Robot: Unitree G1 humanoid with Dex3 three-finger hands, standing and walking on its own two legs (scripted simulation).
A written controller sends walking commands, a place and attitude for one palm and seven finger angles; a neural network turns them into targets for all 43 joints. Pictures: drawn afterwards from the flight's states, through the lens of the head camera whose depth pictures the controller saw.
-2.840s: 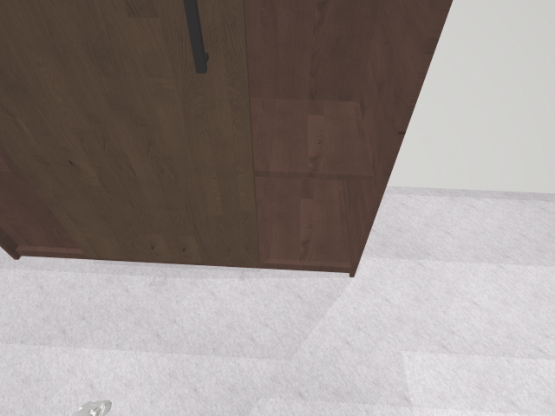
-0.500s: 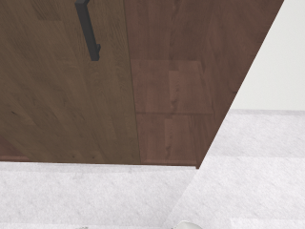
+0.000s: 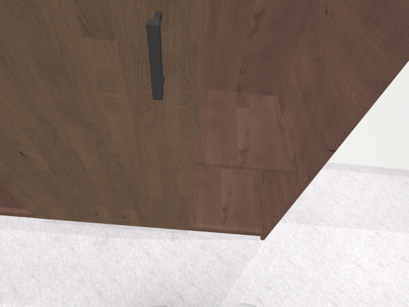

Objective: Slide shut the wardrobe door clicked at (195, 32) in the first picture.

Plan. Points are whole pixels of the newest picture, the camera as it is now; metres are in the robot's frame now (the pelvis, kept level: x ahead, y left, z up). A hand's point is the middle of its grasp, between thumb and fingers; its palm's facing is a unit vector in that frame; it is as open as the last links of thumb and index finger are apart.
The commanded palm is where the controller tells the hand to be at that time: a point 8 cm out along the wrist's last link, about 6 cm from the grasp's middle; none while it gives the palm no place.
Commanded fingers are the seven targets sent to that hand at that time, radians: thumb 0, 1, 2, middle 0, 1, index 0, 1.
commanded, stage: come to a stop and stand still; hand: left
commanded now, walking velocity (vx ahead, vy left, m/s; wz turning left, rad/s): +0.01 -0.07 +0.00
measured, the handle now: (158, 58) +0.50 +0.15 +0.21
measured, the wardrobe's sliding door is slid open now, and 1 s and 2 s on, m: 0.38 0.38 0.38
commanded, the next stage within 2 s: look again from close up in 1.36 s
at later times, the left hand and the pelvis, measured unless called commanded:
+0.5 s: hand out of the picture -0.03 +0.11 -0.17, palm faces +0.01 -0.98 -0.18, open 7.4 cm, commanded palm none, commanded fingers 0.00 0.90 0.90 -0.20 -0.30 -0.20 -0.30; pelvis -0.04 -0.05 +0.00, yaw -1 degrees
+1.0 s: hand out of the picture -0.03 +0.14 -0.19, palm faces +0.03 -0.99 -0.16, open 7.4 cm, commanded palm none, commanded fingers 0.00 0.90 0.90 -0.20 -0.30 -0.20 -0.30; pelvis -0.03 -0.02 -0.01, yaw -1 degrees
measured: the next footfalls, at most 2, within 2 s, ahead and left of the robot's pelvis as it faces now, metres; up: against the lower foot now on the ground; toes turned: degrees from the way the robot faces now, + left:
right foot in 0.22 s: -0.03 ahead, -0.15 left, +0.00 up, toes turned -2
